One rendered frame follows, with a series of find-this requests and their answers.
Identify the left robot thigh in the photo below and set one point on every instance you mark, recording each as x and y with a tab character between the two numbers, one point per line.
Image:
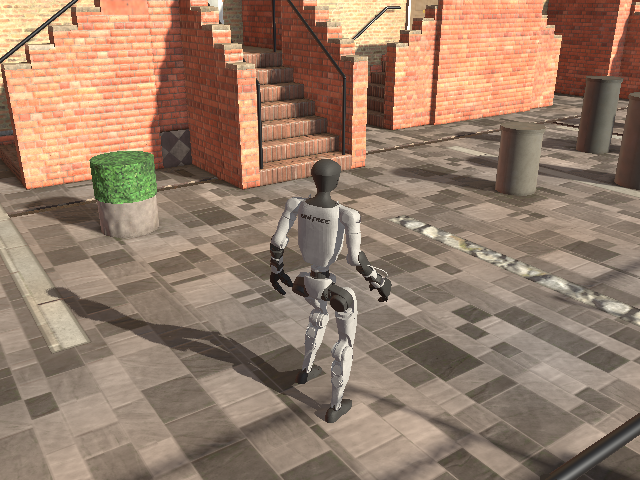
320	315

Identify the robot left upper arm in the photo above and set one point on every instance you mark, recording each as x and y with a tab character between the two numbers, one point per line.
286	221

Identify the robot right upper arm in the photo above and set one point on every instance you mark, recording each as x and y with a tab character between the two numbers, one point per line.
351	219

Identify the left robot forearm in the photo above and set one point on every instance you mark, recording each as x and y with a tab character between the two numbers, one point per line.
276	258

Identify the robot right hand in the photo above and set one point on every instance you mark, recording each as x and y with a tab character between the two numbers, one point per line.
384	291

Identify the robot left hand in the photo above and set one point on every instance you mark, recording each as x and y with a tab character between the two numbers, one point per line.
284	279

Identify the left robot foot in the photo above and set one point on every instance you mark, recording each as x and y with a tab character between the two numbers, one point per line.
303	377

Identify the right robot forearm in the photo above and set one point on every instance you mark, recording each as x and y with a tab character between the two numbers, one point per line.
369	273

